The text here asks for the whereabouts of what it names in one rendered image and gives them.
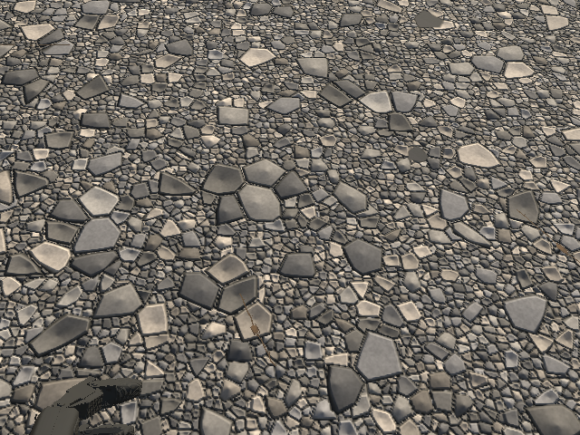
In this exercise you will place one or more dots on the robot left hand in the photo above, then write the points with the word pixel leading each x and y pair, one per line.
pixel 83 400

